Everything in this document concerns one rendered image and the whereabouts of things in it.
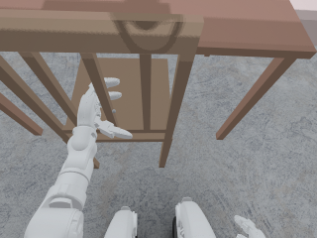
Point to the chair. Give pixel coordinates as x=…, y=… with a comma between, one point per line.
x=146, y=108

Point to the robot thigh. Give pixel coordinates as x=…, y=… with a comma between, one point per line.
x=123, y=225
x=192, y=220

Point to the left robot upper arm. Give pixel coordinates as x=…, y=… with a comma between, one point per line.
x=55, y=222

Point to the table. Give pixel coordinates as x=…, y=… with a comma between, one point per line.
x=234, y=28

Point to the left robot thigh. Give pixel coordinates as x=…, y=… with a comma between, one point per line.
x=123, y=225

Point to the right robot hand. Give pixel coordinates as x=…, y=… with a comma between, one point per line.
x=249, y=227

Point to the robot left forearm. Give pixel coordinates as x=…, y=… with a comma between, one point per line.
x=69, y=190

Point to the right robot thigh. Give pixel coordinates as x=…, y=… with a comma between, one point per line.
x=192, y=220

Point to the left robot hand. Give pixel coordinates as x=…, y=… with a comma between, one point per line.
x=89, y=107

